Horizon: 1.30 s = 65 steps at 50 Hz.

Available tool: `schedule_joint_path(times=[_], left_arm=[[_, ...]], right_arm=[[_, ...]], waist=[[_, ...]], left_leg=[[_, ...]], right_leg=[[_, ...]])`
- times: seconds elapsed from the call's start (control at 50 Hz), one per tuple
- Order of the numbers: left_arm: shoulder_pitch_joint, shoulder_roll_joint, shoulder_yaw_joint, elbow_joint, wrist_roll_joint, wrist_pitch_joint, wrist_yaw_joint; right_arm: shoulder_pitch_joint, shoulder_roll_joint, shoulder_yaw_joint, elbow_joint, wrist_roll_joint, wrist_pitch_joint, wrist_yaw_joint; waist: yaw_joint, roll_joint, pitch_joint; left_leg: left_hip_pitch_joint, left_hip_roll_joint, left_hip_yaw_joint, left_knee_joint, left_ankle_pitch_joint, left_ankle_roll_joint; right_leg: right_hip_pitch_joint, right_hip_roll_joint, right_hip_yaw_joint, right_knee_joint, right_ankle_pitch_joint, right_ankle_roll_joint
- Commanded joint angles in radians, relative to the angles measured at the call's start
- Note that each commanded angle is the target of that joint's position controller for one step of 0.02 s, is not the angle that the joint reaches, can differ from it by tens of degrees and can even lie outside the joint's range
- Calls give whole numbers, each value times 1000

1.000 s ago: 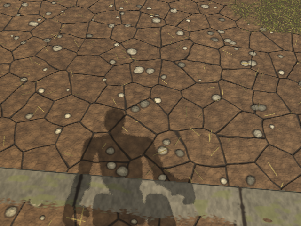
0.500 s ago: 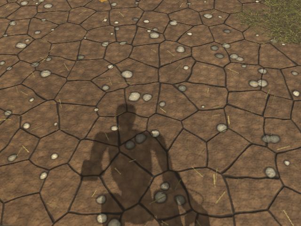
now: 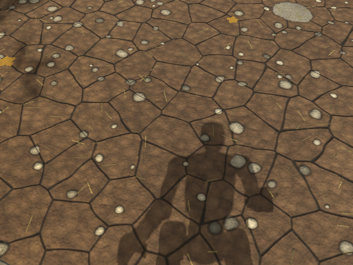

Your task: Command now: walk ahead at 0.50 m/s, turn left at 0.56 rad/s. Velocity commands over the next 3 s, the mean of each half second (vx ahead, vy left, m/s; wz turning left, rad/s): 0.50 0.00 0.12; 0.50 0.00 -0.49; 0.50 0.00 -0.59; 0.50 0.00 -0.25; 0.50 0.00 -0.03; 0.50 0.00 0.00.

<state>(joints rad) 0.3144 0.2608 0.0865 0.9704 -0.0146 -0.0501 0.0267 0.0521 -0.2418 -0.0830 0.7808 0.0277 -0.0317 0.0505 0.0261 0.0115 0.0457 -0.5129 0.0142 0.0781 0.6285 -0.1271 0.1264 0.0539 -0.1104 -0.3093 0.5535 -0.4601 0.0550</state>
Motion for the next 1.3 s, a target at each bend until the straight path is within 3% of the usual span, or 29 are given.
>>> schedule_joint_path(times=[0.02, 0.04, 0.06, 0.08, 0.1, 0.12, 0.22, 0.34, 0.44, 0.5, 0.54, 0.56, 0.58, 0.6, 0.62, 0.64, 0.66, 0.68, 0.74, 0.84, 0.94, 1.0, 1.02, 1.04, 1.06, 1.08, 1.12, 1.18, 1.3], left_arm=[[0, 28, -15, -156, 22, -53, -8], [-116, 112, -2, -177, -21, -95, -23], [-167, 120, 0, -194, -44, -111, -29], [-165, 115, 0, -178, -25, -115, -22], [-158, 131, 12, -166, 3, -107, -14], [-139, 137, 18, -164, 9, -91, -15], [-184, 85, 5, -165, 17, -44, -17], [-323, 67, -13, -197, -4, -50, -44], [-402, 60, -26, -243, -13, -57, -78], [-351, 83, -18, -253, -8, -58, -98], [-158, 150, 14, -218, -4, -49, -93], [1, 203, 38, -191, 1, -44, -82], [108, 296, 61, -185, 6, -40, -70], [124, 244, 42, -175, -4, -38, -69], [89, 187, 29, -181, -4, -34, -61], [15, 156, 20, -204, -2, -32, -57], [-49, 136, 10, -223, 0, -31, -58], [-87, 121, 3, -240, 8, -33, -55], [-114, 144, 7, -264, 9, -31, -42], [-33, 186, 25, -261, -10, -17, -20], [34, 170, 23, -254, -14, 4, -13], [3, 134, 12, -276, -3, 7, -12], [-1, 73, -10, -296, 8, 0, -17], [132, 19, -29, -331, -17, -12, -18], [134, 117, -15, -311, -26, -13, -16], [38, 175, 2, -319, -21, -7, -17], [-53, 158, 7, -345, -2, -1, -19], [-39, 108, 5, -358, -18, 16, -33], [-140, 74, -8, -397, -8, 23, -46]], right_arm=[[323, -351, -103, 7, -2, -8, -25], [353, -264, -74, 1, -13, -21, -15], [323, -208, -59, 5, -16, -34, -15], [248, -169, -47, -10, -10, -42, -14], [180, -131, -35, -27, -11, -44, -17], [151, -117, -27, -43, -18, -45, -22], [224, -143, -25, -5, -23, -59, -51], [273, -151, -15, 35, -32, -65, -62], [312, -152, -14, 79, -35, -51, -65], [281, -178, -18, 71, -34, -34, -77], [247, -205, -20, 58, -34, -18, -87], [220, -210, -17, 41, -33, -21, -92], [319, -104, 16, 11, -55, -46, -77], [324, -85, 34, 9, -45, -84, -55], [221, -161, 15, -19, -2, -112, -39], [149, -166, 18, -46, 10, -124, -35], [126, -160, 14, -48, -10, -125, -40], [137, -166, 5, -50, -30, -115, -47], [178, -130, 7, -60, -44, -82, -59], [-3, -83, 28, -120, -41, -80, -60], [-63, -138, 10, -156, -19, -97, -41], [93, -185, -17, -124, -25, -114, -43], [238, -241, -33, -112, -43, -117, -52], [338, -325, -55, -77, -54, -100, -51], [335, -245, -39, -85, -32, -95, -46], [295, -182, -22, -98, -29, -89, -50], [212, -143, -5, -98, -40, -77, -51], [186, -122, 0, -82, -38, -82, -51], [197, -182, -20, -38, -36, -80, -56]], waist=[[-78, 267, -346], [-145, 125, -360], [-132, 95, -242], [-82, 0, -160], [-44, -6, -129], [-16, 10, -118], [-29, 28, -65], [-97, 49, -4], [-123, 33, 42], [-76, 73, -24], [32, 99, -143], [118, 56, -225], [80, -177, -368], [74, -227, -465], [102, -150, -341], [79, -64, -215], [33, 18, -124], [-6, 20, -87], [-53, -44, -63], [20, -78, -61], [34, -112, -77], [-62, -133, -132], [-126, -40, -253], [-75, 300, -380], [-94, 257, -340], [-121, 147, -218], [-91, 66, -88], [-49, 115, -53], [-59, 62, -33]], left_leg=[[873, 306, -859, -280, -196, 324], [880, 319, -885, -370, -206, 288], [792, 290, -728, -356, -139, 244], [632, 240, -592, -348, -31, 203], [506, 199, -498, -356, 54, 172], [428, 178, -461, -377, 106, 166], [361, 150, -276, -440, 340, 137], [428, 138, -154, -493, 222, 45], [624, 204, -98, -443, 342, 40], [686, 215, -52, -299, 775, 15], [658, 192, -20, -32, 1043, -14], [480, 161, 1, 213, 893, -49], [67, 1, 1, 628, 202, -123], [-187, -114, -161, 809, -433, -134], [-290, -34, -226, 820, -368, -105], [-296, 14, -206, 742, -283, -92], [-248, 45, -186, 645, -245, -97], [-173, 71, -182, 572, -220, -109], [-81, 86, -147, 418, -183, -158], [26, 16, -113, 20, 174, -197], [65, -16, -159, -135, 136, -176], [295, 11, -158, -196, 65, -105], [530, 172, -303, -181, 11, -39], [846, 394, -751, -257, -186, 125], [836, 420, -878, -305, -391, 127], [730, 375, -724, -315, -387, 83], [519, 290, -491, -348, -147, 47], [403, 238, -314, -417, -11, 44], [437, 246, -109, -459, 184, 54]], right_leg=[[-732, 152, 228, 849, -127, -12], [-840, 113, 401, 896, -102, -43], [-896, 69, 390, 853, -20, -73], [-842, 19, 391, 757, 64, -82], [-761, -13, 391, 667, 111, -78], [-697, -29, 396, 627, 141, -71], [-720, -42, 345, 403, 346, -25], [-725, -1, 316, 101, 654, -66], [-812, 48, 311, 0, 555, -108], [-703, 115, 238, -3, 412, -152], [-449, 184, 197, -12, 363, -198], [-174, 131, 303, -46, 431, -247], [238, -129, 739, -25, 436, -421], [409, -236, 1127, -193, 298, -512], [332, -192, 1004, -231, 192, -440], [165, -158, 878, -256, 206, -400], [-14, -123, 796, -284, 289, -378], [-136, -92, 739, -310, 374, -370], [-315, -39, 634, -349, 509, -370], [-395, 49, 530, -318, 469, -291], [-253, -4, 678, -199, 335, -256], [-265, 34, 700, -30, 358, -201], [-373, 95, 613, 229, 274, -161], [-713, 226, 467, 552, -100, -99], [-852, 145, 486, 708, -125, -86], [-889, 110, 480, 760, -31, -79], [-845, 52, 444, 707, 96, -69], [-772, 10, 415, 639, 148, -62], [-810, -6, 389, 401, 362, -40]])
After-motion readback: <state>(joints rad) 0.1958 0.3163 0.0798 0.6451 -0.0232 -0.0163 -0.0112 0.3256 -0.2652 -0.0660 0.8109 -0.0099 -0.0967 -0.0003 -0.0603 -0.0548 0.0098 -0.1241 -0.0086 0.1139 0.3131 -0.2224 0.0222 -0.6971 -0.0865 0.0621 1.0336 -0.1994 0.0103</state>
